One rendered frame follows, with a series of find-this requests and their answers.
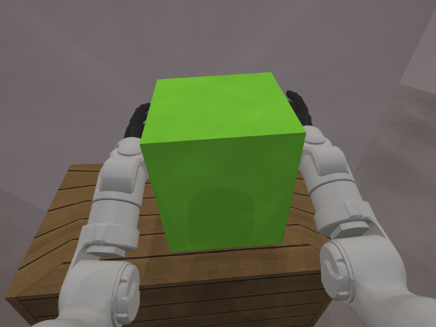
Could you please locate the right robot upper arm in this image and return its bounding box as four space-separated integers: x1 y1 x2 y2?
320 235 436 327

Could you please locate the left robot upper arm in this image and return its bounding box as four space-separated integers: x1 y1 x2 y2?
31 260 140 327

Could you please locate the right robot hand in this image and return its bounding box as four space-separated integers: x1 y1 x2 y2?
286 90 313 126

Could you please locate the carton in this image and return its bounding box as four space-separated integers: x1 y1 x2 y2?
140 72 306 253

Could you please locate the right robot forearm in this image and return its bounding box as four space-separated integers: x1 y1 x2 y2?
298 125 407 285

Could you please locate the left robot hand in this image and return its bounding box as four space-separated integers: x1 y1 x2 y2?
124 103 151 139

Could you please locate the left robot forearm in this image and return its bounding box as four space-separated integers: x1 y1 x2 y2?
58 137 149 311

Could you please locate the pedestal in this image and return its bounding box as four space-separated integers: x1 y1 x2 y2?
5 163 332 327

